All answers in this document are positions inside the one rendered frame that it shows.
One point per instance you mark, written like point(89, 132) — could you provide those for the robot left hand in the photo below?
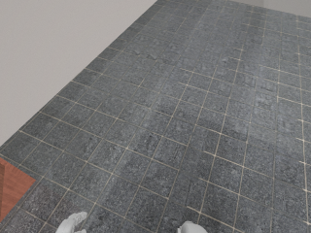
point(68, 225)

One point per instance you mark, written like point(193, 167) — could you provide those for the robot right thigh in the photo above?
point(191, 228)

